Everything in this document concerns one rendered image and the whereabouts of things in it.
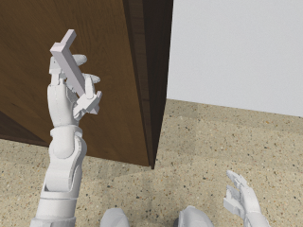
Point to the robot right thigh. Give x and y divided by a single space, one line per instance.
192 217

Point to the robot thigh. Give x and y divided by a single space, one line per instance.
192 217
114 217

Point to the robot left thigh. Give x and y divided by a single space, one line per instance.
114 217

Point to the handle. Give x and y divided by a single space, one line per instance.
66 61

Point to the right robot hand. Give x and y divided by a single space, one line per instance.
240 202

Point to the left robot forearm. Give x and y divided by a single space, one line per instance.
61 187

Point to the left robot hand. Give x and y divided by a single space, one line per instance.
62 97

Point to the wardrobe door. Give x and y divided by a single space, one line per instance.
10 127
28 30

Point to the right robot forearm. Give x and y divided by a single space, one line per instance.
255 219

